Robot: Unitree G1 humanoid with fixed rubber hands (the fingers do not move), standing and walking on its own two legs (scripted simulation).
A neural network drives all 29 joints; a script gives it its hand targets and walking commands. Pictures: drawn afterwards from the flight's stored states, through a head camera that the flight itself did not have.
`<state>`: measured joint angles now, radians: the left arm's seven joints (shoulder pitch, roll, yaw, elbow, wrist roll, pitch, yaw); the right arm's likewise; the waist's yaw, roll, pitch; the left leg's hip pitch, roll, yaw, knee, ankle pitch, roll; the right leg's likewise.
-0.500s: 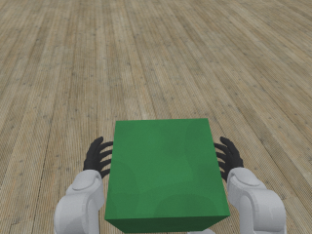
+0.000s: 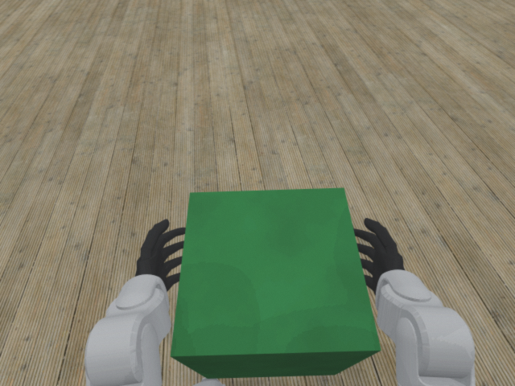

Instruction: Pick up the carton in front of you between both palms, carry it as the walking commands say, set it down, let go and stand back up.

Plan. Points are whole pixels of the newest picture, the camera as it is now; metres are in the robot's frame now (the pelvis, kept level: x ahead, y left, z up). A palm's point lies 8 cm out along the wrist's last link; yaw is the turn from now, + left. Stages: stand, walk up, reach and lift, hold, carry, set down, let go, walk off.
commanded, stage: carry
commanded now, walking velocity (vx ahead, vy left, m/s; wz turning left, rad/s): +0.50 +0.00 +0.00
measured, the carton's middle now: (269, 292) +0.26 +0.01 +0.02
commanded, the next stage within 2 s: none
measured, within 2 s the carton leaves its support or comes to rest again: neither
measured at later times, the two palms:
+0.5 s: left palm (175, 126) +0.59 +0.18 +0.08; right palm (323, 123) +0.57 -0.12 +0.08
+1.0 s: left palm (200, 57) +0.86 +0.16 +0.09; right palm (316, 54) +0.86 -0.14 +0.09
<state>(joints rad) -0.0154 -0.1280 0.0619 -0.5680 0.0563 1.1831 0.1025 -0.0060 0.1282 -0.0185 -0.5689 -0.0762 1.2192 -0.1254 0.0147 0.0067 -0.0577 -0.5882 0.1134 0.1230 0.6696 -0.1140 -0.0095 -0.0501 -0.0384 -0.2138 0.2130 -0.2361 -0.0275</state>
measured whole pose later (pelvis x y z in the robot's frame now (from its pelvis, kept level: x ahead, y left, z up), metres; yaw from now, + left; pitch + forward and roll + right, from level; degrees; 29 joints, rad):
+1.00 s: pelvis +0.62 +0.01 -0.01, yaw -1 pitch +2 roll +0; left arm -0.04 -0.13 0.07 -0.56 0.07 1.19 0.10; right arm -0.03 0.13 -0.02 -0.55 -0.08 1.22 -0.12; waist 0.01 0.00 -0.04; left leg -0.30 0.06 0.16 0.44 -0.16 0.01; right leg -0.18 -0.04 -0.21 0.44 -0.27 -0.03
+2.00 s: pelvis +0.66 +0.01 -0.02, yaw -2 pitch +3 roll +0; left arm -0.20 -0.14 0.19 0.18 0.24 0.63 0.02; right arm -0.20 0.14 -0.15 0.20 -0.22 0.66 -0.05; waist 0.00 -0.01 -0.04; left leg -0.27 0.07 0.18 0.53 -0.30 0.00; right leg -0.16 -0.05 -0.18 0.50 -0.38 -0.01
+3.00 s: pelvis +0.60 +0.01 -0.01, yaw -2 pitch +1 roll +0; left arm -0.23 -0.14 0.20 0.17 0.25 0.71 0.01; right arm -0.22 0.14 -0.15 0.17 -0.23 0.75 -0.04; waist 0.00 0.00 -0.07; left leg -0.32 0.08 0.18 0.49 -0.19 0.01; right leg -0.23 -0.04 -0.19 0.50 -0.30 -0.03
